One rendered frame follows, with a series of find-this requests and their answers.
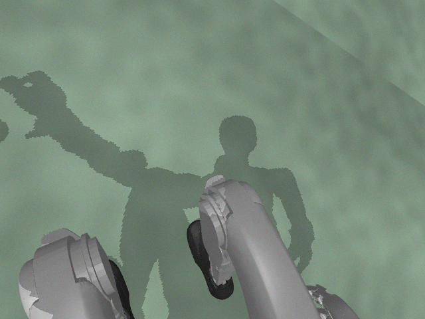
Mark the right robot foot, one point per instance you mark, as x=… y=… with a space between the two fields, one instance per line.
x=201 y=258

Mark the left robot foot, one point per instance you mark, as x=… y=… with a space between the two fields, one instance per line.
x=122 y=290

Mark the right robot hand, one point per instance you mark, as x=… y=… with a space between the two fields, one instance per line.
x=334 y=306

